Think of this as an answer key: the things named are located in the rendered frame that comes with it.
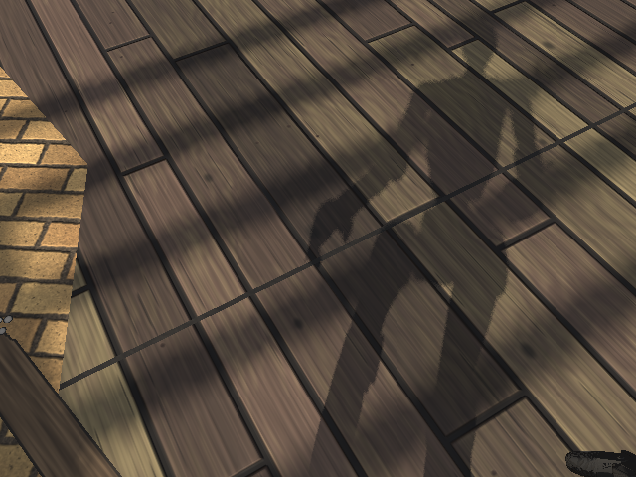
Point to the right robot hand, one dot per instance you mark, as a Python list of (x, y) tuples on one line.
[(601, 463)]

